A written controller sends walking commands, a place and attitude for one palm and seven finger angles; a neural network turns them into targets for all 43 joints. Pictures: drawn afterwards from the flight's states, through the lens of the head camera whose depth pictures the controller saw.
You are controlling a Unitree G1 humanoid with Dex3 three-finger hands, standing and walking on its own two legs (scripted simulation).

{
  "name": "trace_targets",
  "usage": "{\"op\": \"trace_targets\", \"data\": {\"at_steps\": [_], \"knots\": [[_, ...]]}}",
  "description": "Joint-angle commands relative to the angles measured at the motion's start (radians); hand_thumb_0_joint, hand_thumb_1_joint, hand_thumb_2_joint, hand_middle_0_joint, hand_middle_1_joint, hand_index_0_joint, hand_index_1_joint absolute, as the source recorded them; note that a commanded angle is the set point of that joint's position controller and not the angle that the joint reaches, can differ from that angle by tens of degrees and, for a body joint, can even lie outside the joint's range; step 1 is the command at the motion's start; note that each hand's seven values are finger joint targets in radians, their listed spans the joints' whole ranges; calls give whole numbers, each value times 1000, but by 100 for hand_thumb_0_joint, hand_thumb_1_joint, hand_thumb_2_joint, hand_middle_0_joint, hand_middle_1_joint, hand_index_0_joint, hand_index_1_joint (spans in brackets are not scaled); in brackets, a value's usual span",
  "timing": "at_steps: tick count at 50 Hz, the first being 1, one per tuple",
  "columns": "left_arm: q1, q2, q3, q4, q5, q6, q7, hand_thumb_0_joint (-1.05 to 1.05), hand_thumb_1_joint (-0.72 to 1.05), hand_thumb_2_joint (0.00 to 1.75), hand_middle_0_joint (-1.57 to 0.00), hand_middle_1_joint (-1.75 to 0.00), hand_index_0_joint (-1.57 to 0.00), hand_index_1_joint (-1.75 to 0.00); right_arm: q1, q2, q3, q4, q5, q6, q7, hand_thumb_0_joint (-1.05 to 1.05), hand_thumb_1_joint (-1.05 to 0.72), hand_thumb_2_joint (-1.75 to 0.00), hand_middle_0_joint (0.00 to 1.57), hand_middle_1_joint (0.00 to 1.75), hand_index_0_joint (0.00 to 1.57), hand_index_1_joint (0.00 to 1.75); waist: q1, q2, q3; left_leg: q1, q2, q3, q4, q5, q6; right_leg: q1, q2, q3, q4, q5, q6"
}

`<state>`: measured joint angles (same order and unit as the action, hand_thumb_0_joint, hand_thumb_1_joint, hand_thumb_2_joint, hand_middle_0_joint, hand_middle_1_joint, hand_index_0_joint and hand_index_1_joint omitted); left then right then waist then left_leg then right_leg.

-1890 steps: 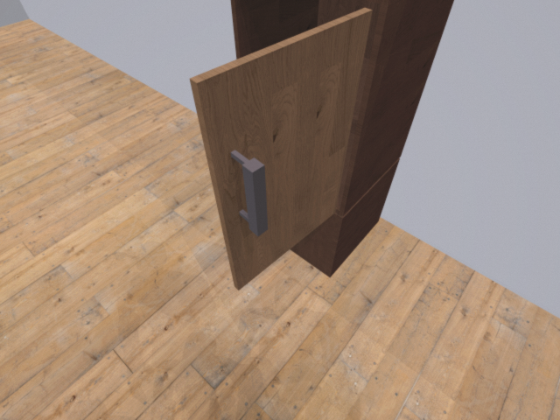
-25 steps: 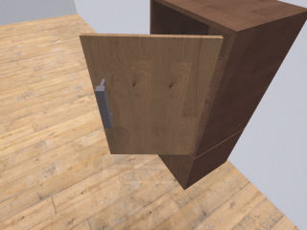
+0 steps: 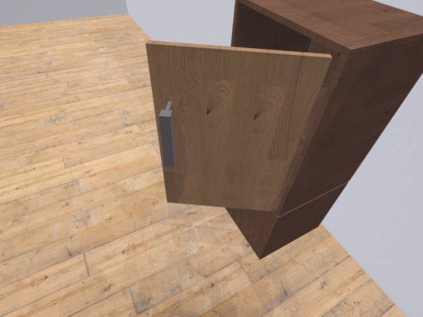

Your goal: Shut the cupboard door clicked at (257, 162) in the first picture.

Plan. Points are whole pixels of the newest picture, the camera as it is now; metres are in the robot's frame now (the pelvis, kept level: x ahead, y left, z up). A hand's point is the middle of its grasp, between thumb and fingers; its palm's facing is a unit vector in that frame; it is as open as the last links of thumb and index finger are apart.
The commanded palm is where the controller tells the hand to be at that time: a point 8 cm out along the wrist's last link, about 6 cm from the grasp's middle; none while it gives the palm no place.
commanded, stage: come to a stop and stand still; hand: left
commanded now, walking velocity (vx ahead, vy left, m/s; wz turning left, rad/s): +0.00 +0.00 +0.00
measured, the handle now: (169, 134) +0.55 +0.16 +0.03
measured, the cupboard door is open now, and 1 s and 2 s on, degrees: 58 58 58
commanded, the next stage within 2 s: look again from close up in 1.54 s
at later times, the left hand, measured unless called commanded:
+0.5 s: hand out of the picture -0.08 +0.24 -0.17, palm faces +0.05 -0.97 -0.25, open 7.4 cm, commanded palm none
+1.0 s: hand out of the picture -0.14 +0.20 -0.18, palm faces +0.05 -0.99 -0.13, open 7.4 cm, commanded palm none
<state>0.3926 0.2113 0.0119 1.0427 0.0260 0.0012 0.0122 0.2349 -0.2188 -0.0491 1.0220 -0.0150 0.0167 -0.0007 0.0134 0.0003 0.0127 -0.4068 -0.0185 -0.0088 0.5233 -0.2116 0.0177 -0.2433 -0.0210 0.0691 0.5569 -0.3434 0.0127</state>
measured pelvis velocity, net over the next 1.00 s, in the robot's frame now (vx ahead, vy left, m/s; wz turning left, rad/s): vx -0.14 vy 0.04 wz -0.01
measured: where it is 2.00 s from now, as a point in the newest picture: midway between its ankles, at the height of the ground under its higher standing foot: outside the picture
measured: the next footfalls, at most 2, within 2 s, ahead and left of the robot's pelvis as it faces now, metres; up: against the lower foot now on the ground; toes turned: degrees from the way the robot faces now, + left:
right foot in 0.30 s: +0.00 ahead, -0.10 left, +0.01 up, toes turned +0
left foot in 0.48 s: -0.01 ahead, +0.14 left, +0.00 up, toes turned +0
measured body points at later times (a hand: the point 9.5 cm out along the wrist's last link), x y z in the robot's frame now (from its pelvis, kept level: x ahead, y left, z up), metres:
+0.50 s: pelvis -0.07 +0.03 +0.00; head -0.09 +0.05 +0.45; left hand -0.09 +0.30 -0.16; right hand +0.00 -0.24 -0.13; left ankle +0.00 +0.14 -0.73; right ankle -0.04 -0.10 -0.73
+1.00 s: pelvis -0.14 +0.04 +0.00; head -0.15 +0.06 +0.45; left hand -0.14 +0.25 -0.17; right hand -0.17 -0.18 -0.16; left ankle -0.05 +0.14 -0.73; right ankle -0.08 -0.09 -0.71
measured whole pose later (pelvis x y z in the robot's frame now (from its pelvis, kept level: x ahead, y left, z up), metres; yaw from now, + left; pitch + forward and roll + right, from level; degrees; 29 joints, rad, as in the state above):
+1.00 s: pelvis -0.14 +0.04 +0.00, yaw +0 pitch -4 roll +0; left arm 0.31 0.13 0.03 1.08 0.02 0.04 0.02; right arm 0.35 -0.12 -0.03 1.11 -0.02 0.01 -0.02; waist 0.00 -0.03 0.03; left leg -0.32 -0.03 0.02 0.53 -0.15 0.04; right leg -0.40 -0.01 0.01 0.77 -0.35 -0.01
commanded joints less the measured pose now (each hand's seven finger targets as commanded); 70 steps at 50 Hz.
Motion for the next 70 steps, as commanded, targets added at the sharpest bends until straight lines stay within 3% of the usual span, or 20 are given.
{"op": "trace_targets", "data": {"at_steps": [1,4,7,10,13,15,18,23,25,28,37,43,47,50,54,56,58,61,67,70], "knots": [[-66,180,46,-61,1,-9,9,0,90,90,-20,-30,-20,-30,63,-150,-37,-45,0,-12,-16,0,-90,-90,20,30,20,30,-65,-110,49,248,12,-46,78,-173,-15,-351,-85,112,-246,-348,-94],[-113,188,49,-80,0,-5,11,0,90,90,-20,-30,-20,-30,82,-183,-40,-50,-6,-22,-16,0,-90,-90,20,30,20,30,-71,0,85,193,70,-148,-52,-316,8,-342,-35,63,-120,-322,-76],[84,143,54,-23,1,19,7,0,90,90,-20,-30,-20,-30,-60,-271,-48,-95,-9,-31,-19,0,-90,-90,20,30,20,30,42,233,45,-144,229,-386,-447,-621,74,11,78,-92,311,-134,-51],[211,114,59,8,5,27,-1,0,90,90,-20,-30,-20,-30,-164,-252,-42,-131,-17,-25,-17,0,-90,-90,20,30,20,30,102,192,19,-210,198,-259,-461,-485,92,140,66,-148,321,-147,-70],[276,108,51,22,1,26,1,0,90,90,-20,-30,-20,-30,-102,-202,-37,-102,-13,2,-20,0,-90,-90,20,30,20,30,82,101,46,-82,110,-164,-357,-403,7,167,43,-108,-166,-166,-98],[117,230,61,-37,18,19,11,0,90,90,-20,-30,-20,-30,-53,-103,-33,-103,6,23,-18,0,-90,-90,20,30,20,30,14,-259,93,-4,-76,12,200,-163,-56,-130,-284,321,-521,-421,-184],[-292,234,59,-157,3,-35,23,0,90,90,-20,-30,-20,-30,54,-204,-60,-68,5,2,1,0,-90,-90,20,30,20,30,-116,-118,115,87,12,-63,464,-85,-6,-296,-222,151,-408,-190,-202],[-68,164,31,-64,-10,-12,7,0,90,90,-20,-30,-20,-30,45,-118,0,-59,5,-41,-13,0,-90,-90,20,30,20,30,-20,12,70,309,51,-70,-197,-58,13,-192,-85,32,-143,-127,-84],[-13,119,26,-59,-15,-4,1,0,90,90,-20,-30,-20,-30,7,-183,-3,-77,-7,-40,-22,0,-90,-90,20,30,20,30,24,119,71,44,217,-281,-332,-308,84,-24,-29,-42,-72,-58,-28],[28,90,20,-8,-1,16,5,0,90,90,-20,-30,-20,-30,-41,-165,-3,-57,-7,-30,-20,0,-90,-90,20,30,20,30,48,116,77,-110,192,-294,-407,-485,87,99,-4,-64,24,-10,-33],[32,65,19,9,-5,-1,6,0,90,90,-20,-30,-20,-30,51,-57,4,10,-3,-5,-19,0,-90,-90,20,30,20,30,1,-36,66,51,45,-104,-205,-311,9,-69,-50,49,-242,-205,-48],[-221,86,52,-62,-4,6,25,0,90,90,-20,-30,-20,-30,283,23,-3,77,0,2,-21,0,-90,-90,20,30,20,30,-125,-168,58,334,22,2,138,-124,-11,-432,-155,93,-326,-313,-90],[6,-20,42,2,-4,28,11,0,90,90,-20,-30,-20,-30,69,-49,4,16,-10,-30,-36,0,-90,-90,20,30,20,30,31,296,103,-218,251,-363,-470,-585,101,-3,40,-83,286,-44,-20],[85,-43,36,28,1,27,13,0,90,90,-20,-30,-20,-30,-26,-54,3,-20,-7,-33,-34,0,-90,-90,20,30,20,30,75,114,80,-239,246,-293,-427,-411,142,24,12,-75,424,-55,-30],[153,-54,19,48,-7,4,21,0,90,90,-20,-30,-20,-30,83,-32,-5,26,-8,-12,-31,0,-90,-90,20,30,20,30,37,65,77,-55,149,-179,-316,-363,57,107,16,-85,-142,-66,-49],[118,26,22,33,-3,-3,27,0,90,90,-20,-30,-20,-30,108,47,7,17,6,1,-23,0,-90,-90,20,30,20,30,-3,-134,145,-3,9,-29,-75,-184,-21,-81,-177,202,-386,-323,-127],[-70,51,28,-23,-10,-20,29,0,90,90,-20,-30,-20,-30,139,44,0,32,-4,10,-17,0,-90,-90,20,30,20,30,-58,-219,113,152,19,-14,175,-51,-23,-300,-226,261,-474,-415,-159],[-113,24,18,-27,-9,-27,26,0,90,90,-20,-30,-20,-30,196,53,12,58,3,-8,-16,0,-90,-90,20,30,20,30,-83,-123,115,230,33,-2,82,-31,-10,-303,-142,124,-363,-247,-122],[17,4,14,26,-13,-11,12,0,90,90,-20,-30,-20,-30,135,8,27,51,-3,-42,-36,0,-90,-90,20,30,20,30,8,112,97,50,114,-153,-278,-248,28,-20,-32,23,-191,-19,-49],[32,0,10,35,-10,-14,9,0,90,90,-20,-30,-20,-30,126,4,24,47,-2,-40,-36,0,-90,-90,20,30,20,30,16,32,77,30,106,-147,-277,-251,30,29,-36,20,-202,-6,-49]]}}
